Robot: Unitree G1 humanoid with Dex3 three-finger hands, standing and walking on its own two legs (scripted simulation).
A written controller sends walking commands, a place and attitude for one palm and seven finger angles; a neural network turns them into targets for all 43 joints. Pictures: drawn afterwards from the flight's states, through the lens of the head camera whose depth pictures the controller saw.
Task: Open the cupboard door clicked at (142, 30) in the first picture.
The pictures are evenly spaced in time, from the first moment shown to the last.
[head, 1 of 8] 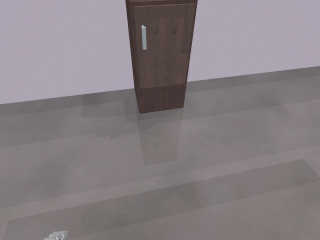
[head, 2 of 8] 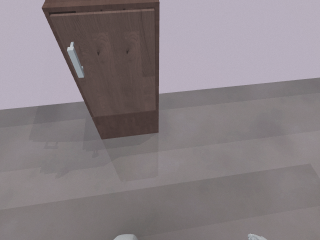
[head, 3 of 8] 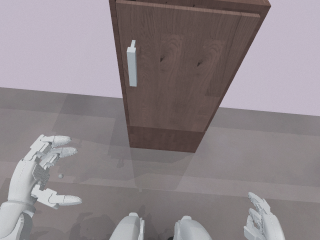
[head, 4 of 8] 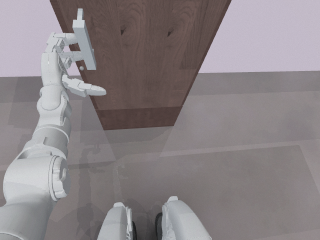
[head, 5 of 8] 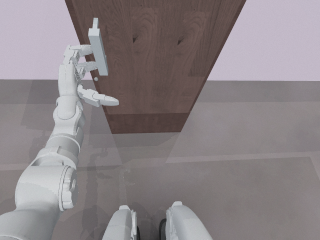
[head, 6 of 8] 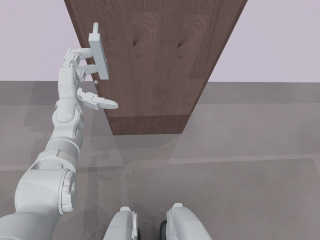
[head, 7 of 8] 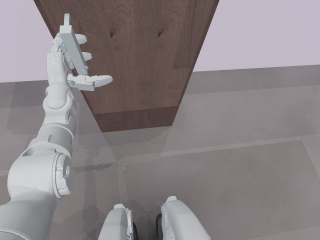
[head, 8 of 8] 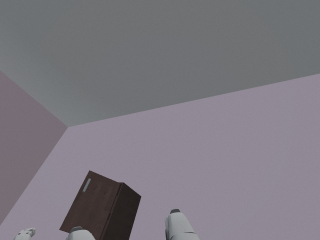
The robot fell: yes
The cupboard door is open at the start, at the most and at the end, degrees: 0 57 57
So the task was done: no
